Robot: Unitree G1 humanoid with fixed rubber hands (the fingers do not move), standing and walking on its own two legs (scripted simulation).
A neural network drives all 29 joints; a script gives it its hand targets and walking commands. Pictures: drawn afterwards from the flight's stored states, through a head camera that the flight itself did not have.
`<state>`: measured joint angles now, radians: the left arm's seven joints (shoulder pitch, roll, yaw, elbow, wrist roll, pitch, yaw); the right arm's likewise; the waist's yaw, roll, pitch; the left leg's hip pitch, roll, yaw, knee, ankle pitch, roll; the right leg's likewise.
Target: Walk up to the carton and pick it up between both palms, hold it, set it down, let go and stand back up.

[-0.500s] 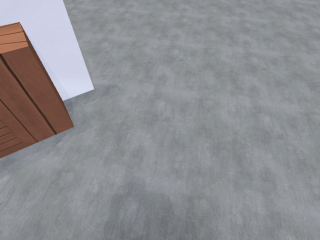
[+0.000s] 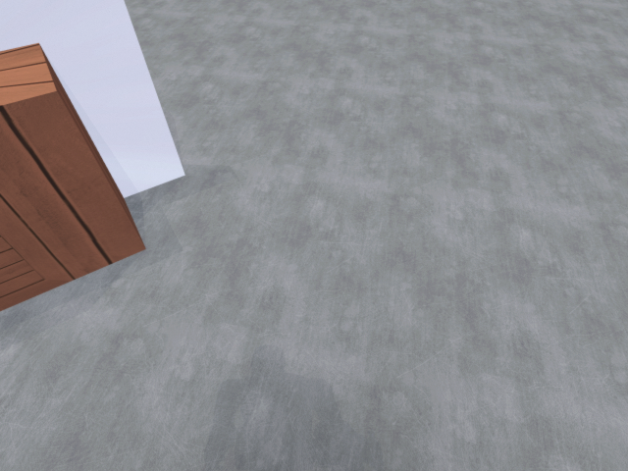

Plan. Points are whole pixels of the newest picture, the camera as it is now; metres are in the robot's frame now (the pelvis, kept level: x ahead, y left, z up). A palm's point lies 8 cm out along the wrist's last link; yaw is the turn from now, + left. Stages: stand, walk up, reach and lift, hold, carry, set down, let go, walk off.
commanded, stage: stand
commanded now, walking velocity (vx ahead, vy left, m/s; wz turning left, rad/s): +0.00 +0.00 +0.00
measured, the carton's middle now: out of the picture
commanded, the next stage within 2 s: none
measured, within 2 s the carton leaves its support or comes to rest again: neither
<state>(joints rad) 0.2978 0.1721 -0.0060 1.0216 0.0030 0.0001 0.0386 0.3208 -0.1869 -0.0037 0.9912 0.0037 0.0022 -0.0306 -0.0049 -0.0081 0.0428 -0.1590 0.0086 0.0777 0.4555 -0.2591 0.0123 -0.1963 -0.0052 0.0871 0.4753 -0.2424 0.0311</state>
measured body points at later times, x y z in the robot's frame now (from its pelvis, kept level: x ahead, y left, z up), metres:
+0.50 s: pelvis +0.00 +0.00 +0.00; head +0.01 +0.00 +0.45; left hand +0.02 +0.23 -0.16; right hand +0.01 -0.23 -0.15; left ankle -0.01 +0.11 -0.74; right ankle +0.01 -0.14 -0.74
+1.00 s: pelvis +0.01 +0.00 +0.00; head +0.01 +0.00 +0.45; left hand +0.02 +0.23 -0.16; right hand +0.02 -0.23 -0.16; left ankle -0.01 +0.11 -0.74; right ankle +0.01 -0.14 -0.74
